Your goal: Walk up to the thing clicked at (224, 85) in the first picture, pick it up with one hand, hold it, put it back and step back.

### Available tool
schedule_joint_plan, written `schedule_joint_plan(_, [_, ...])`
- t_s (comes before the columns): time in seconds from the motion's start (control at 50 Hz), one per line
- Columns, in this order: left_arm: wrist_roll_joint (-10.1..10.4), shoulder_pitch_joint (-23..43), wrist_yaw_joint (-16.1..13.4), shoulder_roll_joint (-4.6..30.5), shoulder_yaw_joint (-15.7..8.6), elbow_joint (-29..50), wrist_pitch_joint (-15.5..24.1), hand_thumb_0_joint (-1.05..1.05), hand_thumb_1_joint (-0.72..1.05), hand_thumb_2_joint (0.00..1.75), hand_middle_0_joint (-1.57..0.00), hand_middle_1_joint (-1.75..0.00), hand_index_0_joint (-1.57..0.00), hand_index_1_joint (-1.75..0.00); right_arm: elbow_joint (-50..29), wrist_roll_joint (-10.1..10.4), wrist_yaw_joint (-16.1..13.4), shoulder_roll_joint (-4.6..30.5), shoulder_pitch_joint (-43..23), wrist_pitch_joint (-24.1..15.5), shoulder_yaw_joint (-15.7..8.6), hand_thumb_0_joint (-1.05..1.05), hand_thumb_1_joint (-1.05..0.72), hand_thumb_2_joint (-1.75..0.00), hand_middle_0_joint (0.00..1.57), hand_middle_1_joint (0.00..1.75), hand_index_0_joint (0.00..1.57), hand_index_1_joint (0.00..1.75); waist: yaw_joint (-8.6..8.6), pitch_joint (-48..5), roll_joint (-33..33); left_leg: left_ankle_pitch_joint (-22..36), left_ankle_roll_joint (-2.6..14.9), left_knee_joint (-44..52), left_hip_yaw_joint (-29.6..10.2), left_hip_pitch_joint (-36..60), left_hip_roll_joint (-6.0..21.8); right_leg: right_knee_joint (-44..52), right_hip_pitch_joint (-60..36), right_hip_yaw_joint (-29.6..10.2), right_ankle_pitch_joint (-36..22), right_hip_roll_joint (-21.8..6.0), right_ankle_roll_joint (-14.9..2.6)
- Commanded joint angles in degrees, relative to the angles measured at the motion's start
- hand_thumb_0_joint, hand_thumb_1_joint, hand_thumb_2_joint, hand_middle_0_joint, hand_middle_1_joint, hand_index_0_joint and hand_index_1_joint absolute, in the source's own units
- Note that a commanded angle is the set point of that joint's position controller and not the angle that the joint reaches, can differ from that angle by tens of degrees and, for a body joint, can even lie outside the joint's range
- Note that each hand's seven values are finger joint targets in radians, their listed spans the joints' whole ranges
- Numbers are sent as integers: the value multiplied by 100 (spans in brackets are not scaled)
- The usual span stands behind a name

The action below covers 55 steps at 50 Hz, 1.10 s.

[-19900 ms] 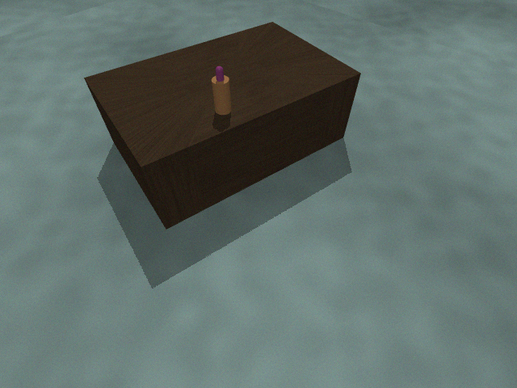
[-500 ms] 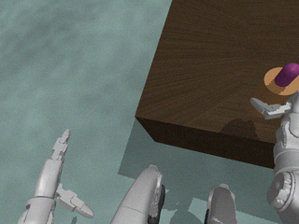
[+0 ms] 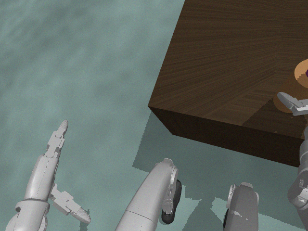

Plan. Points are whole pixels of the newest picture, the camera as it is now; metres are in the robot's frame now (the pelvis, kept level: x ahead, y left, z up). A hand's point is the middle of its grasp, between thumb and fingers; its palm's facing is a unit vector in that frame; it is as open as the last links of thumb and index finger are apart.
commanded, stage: lower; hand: right
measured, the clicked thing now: (305, 83) +0.50 -0.21 -0.04
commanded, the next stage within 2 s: loosen in 0.34 s
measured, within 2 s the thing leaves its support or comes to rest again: rests again in 0.32 s
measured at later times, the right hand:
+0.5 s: hand (301, 89) +0.51 -0.22 -0.09, palm faces +0.20 +0.98 +0.00, open 10.3 cm
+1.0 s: hand (305, 83) +0.52 -0.22 -0.07, palm faces +0.20 +0.98 +0.00, open 11.8 cm
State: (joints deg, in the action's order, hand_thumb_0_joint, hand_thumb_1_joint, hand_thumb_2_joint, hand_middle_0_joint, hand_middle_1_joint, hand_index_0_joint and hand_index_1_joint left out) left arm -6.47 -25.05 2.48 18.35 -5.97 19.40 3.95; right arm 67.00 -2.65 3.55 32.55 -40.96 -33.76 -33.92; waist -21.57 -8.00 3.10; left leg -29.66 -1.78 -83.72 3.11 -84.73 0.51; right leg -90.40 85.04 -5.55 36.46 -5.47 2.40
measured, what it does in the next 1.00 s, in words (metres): stands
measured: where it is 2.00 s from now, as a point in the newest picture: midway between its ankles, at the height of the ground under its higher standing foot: (197, 223)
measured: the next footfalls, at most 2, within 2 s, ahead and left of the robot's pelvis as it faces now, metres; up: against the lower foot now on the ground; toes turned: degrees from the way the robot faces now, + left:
none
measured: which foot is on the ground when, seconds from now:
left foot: down 0.00-1.00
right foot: down 0.00-1.00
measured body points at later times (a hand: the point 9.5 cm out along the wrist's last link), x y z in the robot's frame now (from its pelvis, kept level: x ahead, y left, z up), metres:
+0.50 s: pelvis -0.01 +0.00 -0.02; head +0.19 -0.09 +0.37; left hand +0.17 +0.26 +0.11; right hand +0.49 -0.27 -0.08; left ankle +0.08 +0.14 -0.55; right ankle +0.03 -0.14 -0.55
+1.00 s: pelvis -0.02 +0.00 -0.03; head +0.19 -0.08 +0.36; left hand +0.16 +0.26 +0.11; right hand +0.50 -0.27 -0.07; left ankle +0.08 +0.14 -0.55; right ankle +0.03 -0.14 -0.55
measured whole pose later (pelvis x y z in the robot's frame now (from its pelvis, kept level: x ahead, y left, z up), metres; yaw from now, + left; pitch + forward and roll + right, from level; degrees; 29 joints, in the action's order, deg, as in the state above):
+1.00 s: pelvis -0.02 +0.00 -0.03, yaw +0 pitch +32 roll +6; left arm -4.6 -28.2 3.7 20.4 -9.8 28.3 5.2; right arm 66.3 -3.6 4.2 36.4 -45.8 -31.5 -35.0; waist -23.2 -7.8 2.4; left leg -30.2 -2.1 -90.2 2.7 -92.0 1.0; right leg -96.9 92.3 -6.0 37.0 -4.6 2.2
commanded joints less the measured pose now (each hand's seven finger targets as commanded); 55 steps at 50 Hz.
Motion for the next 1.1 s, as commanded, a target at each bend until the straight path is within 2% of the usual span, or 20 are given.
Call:
schedule_joint_plan(0.0, [41, -265, -149, 1137, -948, 1120, 259, 0, -52, 4, -5, -5, -5, -4, -1733, 157, 6, 1572, -2793, -683, -66, 0, -4, -135, 125, 147, 131, 147, 79, -3870, -2566, 1689, 340, 647, -22, 1961, -274, 1009, -2855, 109, -2390, 270, -161])
schedule_joint_plan(0.02, [34, -317, -136, 1066, -867, 1056, 238, 0, -52, 4, -5, -5, -5, -4, -1717, 145, -15, 1574, -2769, -669, -55, 0, -4, -136, 126, 148, 133, 148, 171, -3723, -2640, 1562, 348, 623, -16, 1814, -284, 1042, -2793, 112, -2296, 261, -157])
schedule_joint_plan(0.06, [63, -322, -139, 1190, -1033, 1142, 231, 0, -52, 3, -5, -5, -5, -4, -1695, 141, -23, 1558, -2782, -674, -39, 0, -5, -136, 126, 148, 132, 148, 67, -3663, -2703, 1435, 362, 578, 39, 1606, -291, 1056, -2925, 62, -2347, 234, -130])
schedule_joint_plan(0.14, [59, -347, -117, 1128, -968, 1148, 232, 0, -53, 4, -4, -4, -5, -4, -1623, 141, -32, 1561, -2762, -666, -33, 0, -7, -138, 129, 150, 135, 150, 40, -3471, -2648, 1397, 361, 533, 31, 1563, -284, 985, -2671, 70, -2146, 244, -157])
schedule_joint_plan(0.26, [85, -324, -119, 1184, -1046, 1417, 287, 0, -53, 4, -4, -4, -4, -4, -1777, 118, -21, 1706, -2928, -659, -81, 0, -5, -140, 130, 153, 137, 153, -8, -3768, -2688, 1516, 343, 477, -37, 1713, -263, 824, -2598, 102, -2100, 264, -180])
schedule_joint_plan(0.3, [92, -439, -111, 1124, -1007, 1218, 271, 0, -53, 4, -4, -4, -5, -4, -1490, 118, 13, 1549, -2812, -629, -18, 0, -6, -137, 128, 150, 135, 150, -111, -3502, -2569, 1502, 350, 401, 9, 1550, -263, 777, -2397, 94, -2067, 276, -176])
schedule_joint_plan(0.32, [92, -385, -102, 1106, -951, 1390, 292, 0, -53, 4, -4, -4, -4, -4, -1690, 128, 10, 1661, -2866, -641, -90, 0, -6, -138, 129, 151, 136, 151, -3, -3622, -2641, 1522, 359, 354, 14, 1523, -270, 784, -2465, 74, -2191, 255, -170])
schedule_joint_plan(0.38, [104, -322, -124, 1337, -1200, 1632, 319, 0, -53, 4, -4, -5, -5, -4, -1770, 61, -20, 1936, -2902, -625, -183, 0, -7, -139, 130, 152, 136, 152, -60, -3905, -2713, 1509, 346, 339, -13, 1611, -254, 702, -2574, 84, -2133, 256, -171])
schedule_joint_plan(0.42, [115, -470, -95, 1217, -1171, 1307, 291, 0, -53, 4, -4, -4, -5, -4, -1343, 89, 15, 1639, -2677, -561, -97, 0, -9, -139, 129, 151, 136, 151, -140, -3264, -2667, 1353, 349, 336, -1, 1332, -257, 716, -2221, 111, -1867, 266, -180])
schedule_joint_plan(0.48, [164, -409, -96, 1283, -1237, 1636, 344, 0, -49, 1, -5, -5, -7, -3, -1600, 50, 0, 1915, -2818, -541, -238, 0, 4, -118, 125, 133, 130, 133, -111, -3613, -2588, 1342, 346, 291, -8, 1422, -244, 691, -2273, 95, -1809, 274, -181])
schedule_joint_plan(0.54, [172, -567, -66, 1197, -1212, 1518, 330, 0, -48, 1, -5, -6, -7, -4, -1461, 69, 49, 1676, -2801, -465, -114, 0, 13, -94, 121, 115, 125, 115, -143, -3416, -2577, 1178, 345, 296, -1, 1356, -240, 712, -2082, 110, -1554, 298, -187])
schedule_joint_plan(0.58, [182, -474, -80, 1222, -1236, 1633, 352, 0, -49, 1, -5, -6, -7, -3, -1634, 51, 18, 1836, -2878, -460, -156, 0, 19, -79, 116, 105, 120, 105, -77, -3502, -2566, 1131, 340, 312, -34, 1441, -237, 718, -1993, 121, -1420, 303, -198])
schedule_joint_plan(0.62, [175, -538, -86, 1267, -1271, 1612, 359, 0, -49, 1, -5, -6, -8, -4, -1452, 11, 37, 1726, -2837, -409, -73, 0, 28, -66, 113, 96, 116, 96, -175, -3431, -2525, 1095, 341, 261, 5, 1322, -230, 686, -2019, 117, -1409, 308, -180])
schedule_joint_plan(0.66, [184, -547, -84, 1240, -1258, 1722, 364, 0, -49, 1, -5, -6, -7, -4, -1706, 21, 14, 1847, -2906, -401, -137, 0, 36, -58, 111, 89, 113, 89, -70, -3624, -2612, 1178, 342, 254, -3, 1371, -242, 697, -2125, 119, -1529, 296, -187])
schedule_joint_plan(0.7, [187, -549, -81, 1215, -1233, 1644, 360, 0, -51, 3, -5, -5, -6, -4, -1453, 19, 12, 1737, -2737, -350, -109, 0, 46, -57, 98, 84, 101, 84, -83, -3360, -2431, 1110, 343, 294, -3, 1430, -239, 713, -1858, 125, -1372, 314, -210])
schedule_joint_plan(0.74, [205, -502, -90, 1246, -1276, 1758, 375, 0, -52, 4, -5, -5, -6, -4, -1563, 1, 20, 1808, -2812, -336, -117, 0, 48, -50, 93, 77, 97, 77, -87, -3572, -2498, 1202, 337, 254, -36, 1481, -229, 657, -1924, 138, -1454, 322, -204])
schedule_joint_plan(0.8, [214, -646, -76, 1259, -1321, 1646, 360, 0, -52, 3, -5, -5, -6, -4, -1148, -49, 62, 1647, -2524, -231, -66, 0, 49, -41, 90, 69, 93, 69, -128, -3124, -2474, 1052, 349, 205, 42, 1107, -238, 703, -1880, 127, -1405, 307, -176])
schedule_joint_plan(0.88, [234, -626, -43, 1208, -1293, 1812, 362, 0, -53, 4, -5, -5, -6, -4, -1157, -41, 42, 1630, -2479, -146, -118, 0, 54, -32, 84, 61, 86, 61, -43, -3170, -2290, 961, 344, 247, 22, 1284, -227, 764, -1656, 136, -1195, 317, -210])
schedule_joint_plan(0.96, [251, -757, -45, 1183, -1330, 1763, 399, 0, -54, 4, -5, -5, -5, -5, -1222, -2, 79, 1553, -2534, -123, -97, 0, 53, -27, 74, 52, 76, 52, -175, -3196, -2244, 1098, 320, 216, 28, 1283, -222, 664, -1656, 150, -1316, 321, -218])
schedule_joint_plan(1.08, [271, -715, -55, 1182, -1342, 1830, 412, 0, -54, 5, -5, -5, -5, -5, -1413, -2, 62, 1589, -2522, -127, -106, 0, 50, -24, 60, 44, 62, 44, -114, -3305, -2240, 1177, 312, 235, -7, 1422, -218, 648, -1620, 174, -1348, 327, -237])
